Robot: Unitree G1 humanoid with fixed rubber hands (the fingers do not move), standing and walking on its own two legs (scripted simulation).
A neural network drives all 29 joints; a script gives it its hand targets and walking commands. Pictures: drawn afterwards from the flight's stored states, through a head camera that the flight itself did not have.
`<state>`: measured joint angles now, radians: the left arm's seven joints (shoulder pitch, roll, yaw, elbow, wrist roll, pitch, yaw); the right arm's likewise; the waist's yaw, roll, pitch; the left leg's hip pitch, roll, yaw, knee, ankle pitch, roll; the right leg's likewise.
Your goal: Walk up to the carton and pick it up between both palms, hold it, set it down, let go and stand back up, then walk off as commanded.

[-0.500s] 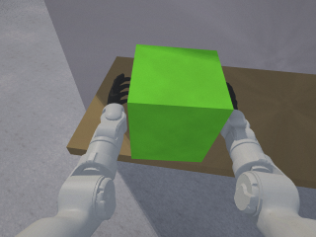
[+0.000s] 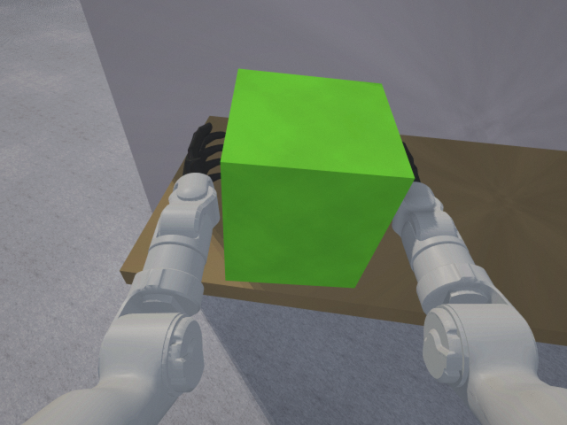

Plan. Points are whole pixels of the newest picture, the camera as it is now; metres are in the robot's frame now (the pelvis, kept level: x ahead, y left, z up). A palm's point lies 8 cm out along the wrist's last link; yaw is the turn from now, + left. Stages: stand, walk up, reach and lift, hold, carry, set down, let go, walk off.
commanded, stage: reach and lift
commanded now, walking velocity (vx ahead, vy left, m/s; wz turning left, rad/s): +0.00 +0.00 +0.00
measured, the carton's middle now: (300, 185) +0.43 +0.04 +0.14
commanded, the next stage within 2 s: hold in 1.98 s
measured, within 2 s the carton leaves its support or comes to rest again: neither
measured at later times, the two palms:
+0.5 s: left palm (202, 165) +0.38 +0.17 +0.20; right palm (428, 178) +0.40 -0.13 +0.19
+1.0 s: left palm (204, 149) +0.38 +0.16 +0.22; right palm (441, 167) +0.39 -0.14 +0.22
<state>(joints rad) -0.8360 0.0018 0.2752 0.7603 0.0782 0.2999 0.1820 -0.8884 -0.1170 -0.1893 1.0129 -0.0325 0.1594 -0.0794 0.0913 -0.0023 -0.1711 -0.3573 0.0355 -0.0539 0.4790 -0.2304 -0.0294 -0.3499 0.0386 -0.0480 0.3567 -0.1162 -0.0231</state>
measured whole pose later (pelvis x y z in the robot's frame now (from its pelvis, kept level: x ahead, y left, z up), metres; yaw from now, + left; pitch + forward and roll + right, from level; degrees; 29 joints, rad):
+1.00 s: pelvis -0.02 +0.00 +0.00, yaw +0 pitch +5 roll -1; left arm -0.90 0.08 0.28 0.55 0.07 0.64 0.12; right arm -0.95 -0.10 -0.14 0.73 0.11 0.53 -0.20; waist -0.01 0.00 -0.18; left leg -0.36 0.03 -0.05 0.48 -0.20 -0.03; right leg -0.35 0.04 -0.05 0.35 -0.09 -0.02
